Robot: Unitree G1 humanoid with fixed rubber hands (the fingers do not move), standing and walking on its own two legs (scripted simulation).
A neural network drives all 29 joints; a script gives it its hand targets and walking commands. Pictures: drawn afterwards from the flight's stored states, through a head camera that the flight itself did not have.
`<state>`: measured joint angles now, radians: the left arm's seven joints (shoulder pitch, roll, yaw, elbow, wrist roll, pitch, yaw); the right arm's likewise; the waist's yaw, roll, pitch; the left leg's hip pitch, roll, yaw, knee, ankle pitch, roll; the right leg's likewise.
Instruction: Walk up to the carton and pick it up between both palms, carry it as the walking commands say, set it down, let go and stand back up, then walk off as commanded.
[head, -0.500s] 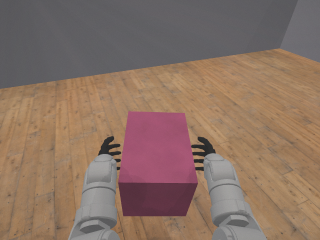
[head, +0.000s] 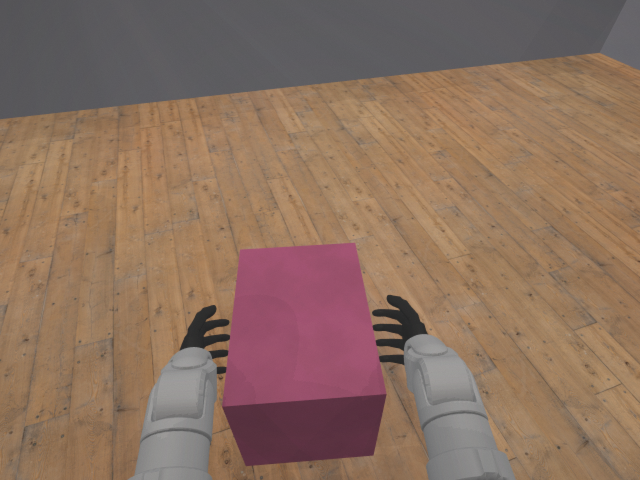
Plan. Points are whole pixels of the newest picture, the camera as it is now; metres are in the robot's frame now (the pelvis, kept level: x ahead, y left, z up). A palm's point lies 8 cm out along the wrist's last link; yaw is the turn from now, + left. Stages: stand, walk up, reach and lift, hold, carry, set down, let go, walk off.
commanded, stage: set down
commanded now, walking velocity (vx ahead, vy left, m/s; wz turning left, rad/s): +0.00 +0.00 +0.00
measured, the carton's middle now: (303, 347) +0.34 +0.07 -0.09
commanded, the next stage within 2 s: none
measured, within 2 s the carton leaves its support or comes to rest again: neither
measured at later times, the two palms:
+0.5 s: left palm (215, 378) +0.25 +0.19 -0.06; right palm (409, 364) +0.31 -0.09 -0.05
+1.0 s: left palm (218, 379) +0.29 +0.20 -0.14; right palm (385, 364) +0.35 -0.07 -0.14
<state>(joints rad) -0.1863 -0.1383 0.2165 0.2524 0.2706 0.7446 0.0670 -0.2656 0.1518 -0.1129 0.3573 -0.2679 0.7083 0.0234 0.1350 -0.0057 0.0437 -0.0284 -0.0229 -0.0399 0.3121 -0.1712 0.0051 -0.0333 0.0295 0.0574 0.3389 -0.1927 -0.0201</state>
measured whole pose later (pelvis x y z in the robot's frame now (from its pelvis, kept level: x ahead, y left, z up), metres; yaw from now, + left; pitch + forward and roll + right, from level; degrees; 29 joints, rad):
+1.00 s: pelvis -0.05 +0.02 -0.07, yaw -1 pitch +26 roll -1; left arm -0.53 -0.23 0.49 0.49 0.35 0.26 0.07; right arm -0.67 0.16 -0.42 0.69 -0.37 0.20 -0.07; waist 0.12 -0.05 -0.06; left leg -1.05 -0.04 -0.03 0.87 -0.28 0.02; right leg -1.03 0.06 0.08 0.86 -0.28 0.02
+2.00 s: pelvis -0.08 -0.02 -0.22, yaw +1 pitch +42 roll +1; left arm -0.90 -0.03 0.55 0.67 0.27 0.31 0.02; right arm -1.04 0.10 -0.41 0.85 -0.28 0.24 -0.22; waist 0.13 -0.09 -0.14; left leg -1.77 -0.06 -0.07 1.50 -0.46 -0.05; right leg -1.77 0.12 0.04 1.52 -0.47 -0.01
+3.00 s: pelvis -0.10 -0.01 -0.34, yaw +1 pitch +45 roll +0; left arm -1.28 0.10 0.55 0.74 0.24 0.35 0.00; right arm -1.42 -0.09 -0.34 0.97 -0.18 0.28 -0.22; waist 0.15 -0.10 0.13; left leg -2.17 -0.08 -0.05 1.92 -0.53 -0.05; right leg -2.16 0.18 0.04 1.93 -0.55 0.03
